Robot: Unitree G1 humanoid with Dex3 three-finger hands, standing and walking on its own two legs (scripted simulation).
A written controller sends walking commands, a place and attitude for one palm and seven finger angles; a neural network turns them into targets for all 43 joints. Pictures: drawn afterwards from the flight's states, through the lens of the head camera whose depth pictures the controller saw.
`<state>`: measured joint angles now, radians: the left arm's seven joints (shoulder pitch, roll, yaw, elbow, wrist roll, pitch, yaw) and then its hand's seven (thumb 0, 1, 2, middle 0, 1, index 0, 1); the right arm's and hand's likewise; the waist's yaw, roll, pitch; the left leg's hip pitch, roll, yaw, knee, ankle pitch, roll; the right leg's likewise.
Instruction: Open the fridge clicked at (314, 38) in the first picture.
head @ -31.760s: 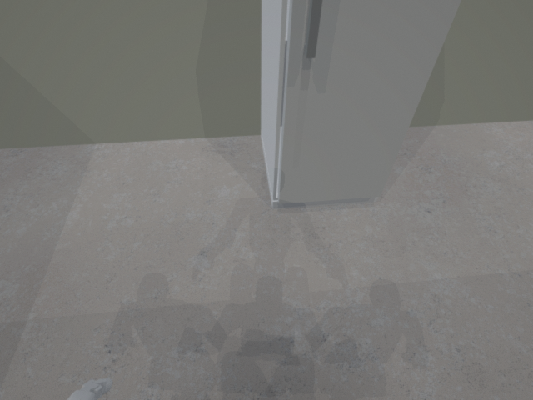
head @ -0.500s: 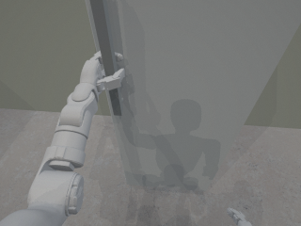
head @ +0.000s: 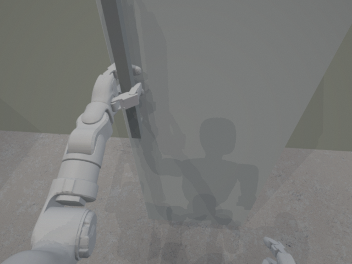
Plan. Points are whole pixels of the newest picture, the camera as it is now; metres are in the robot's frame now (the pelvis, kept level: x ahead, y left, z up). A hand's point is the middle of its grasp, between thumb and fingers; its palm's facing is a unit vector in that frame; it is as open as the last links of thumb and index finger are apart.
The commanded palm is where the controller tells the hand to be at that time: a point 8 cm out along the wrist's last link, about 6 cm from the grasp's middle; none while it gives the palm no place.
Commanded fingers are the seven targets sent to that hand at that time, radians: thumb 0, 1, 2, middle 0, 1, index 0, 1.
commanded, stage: grip the handle and tug to test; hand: left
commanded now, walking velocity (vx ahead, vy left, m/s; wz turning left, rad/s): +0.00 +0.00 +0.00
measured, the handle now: (127, 64) +0.47 +0.15 +0.25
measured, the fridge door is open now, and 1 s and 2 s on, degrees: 0 2 24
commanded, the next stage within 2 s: pull the door a little, standing still in 0.28 s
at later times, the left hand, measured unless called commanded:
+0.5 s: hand (133, 96) +0.41 +0.13 +0.20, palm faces -0.04 -1.00 -0.01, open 6.2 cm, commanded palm +0.37 +0.18 +0.20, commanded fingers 0.00 0.90 0.90 -0.45 -1.40 -0.45 -1.40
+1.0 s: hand (132, 104) +0.38 +0.12 +0.20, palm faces -0.04 -1.00 -0.05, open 6.6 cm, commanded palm +0.31 +0.18 +0.20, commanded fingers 0.00 0.90 0.90 -0.45 -1.40 -0.45 -1.40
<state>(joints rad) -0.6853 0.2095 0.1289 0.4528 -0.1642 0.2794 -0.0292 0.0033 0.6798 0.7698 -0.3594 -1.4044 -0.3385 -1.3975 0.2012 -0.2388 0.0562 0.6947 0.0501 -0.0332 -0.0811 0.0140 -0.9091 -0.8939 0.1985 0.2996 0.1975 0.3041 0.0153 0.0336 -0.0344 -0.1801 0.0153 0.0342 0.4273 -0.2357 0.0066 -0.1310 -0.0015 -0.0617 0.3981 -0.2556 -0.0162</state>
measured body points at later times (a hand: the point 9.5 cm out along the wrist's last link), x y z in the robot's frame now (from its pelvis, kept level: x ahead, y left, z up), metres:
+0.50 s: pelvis +0.04 +0.00 +0.00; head +0.02 -0.01 +0.45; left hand +0.40 +0.18 +0.21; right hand +0.21 -0.23 -0.09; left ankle +0.00 +0.11 -0.74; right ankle -0.03 -0.11 -0.74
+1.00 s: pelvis +0.09 -0.01 +0.01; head +0.05 -0.03 +0.46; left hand +0.38 +0.18 +0.21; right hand +0.24 -0.25 -0.07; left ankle +0.01 +0.13 -0.72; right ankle -0.02 -0.09 -0.72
